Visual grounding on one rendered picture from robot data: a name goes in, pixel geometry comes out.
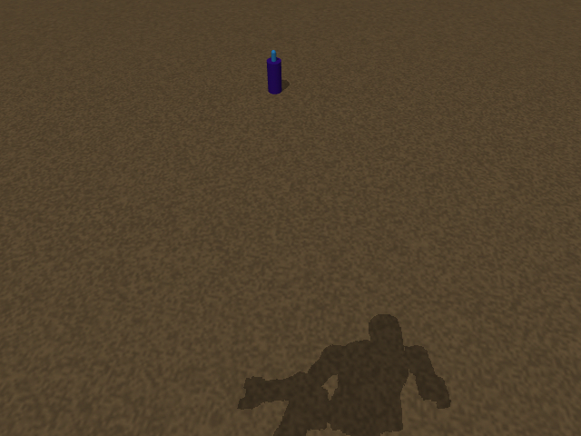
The bottle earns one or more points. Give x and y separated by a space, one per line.
274 73

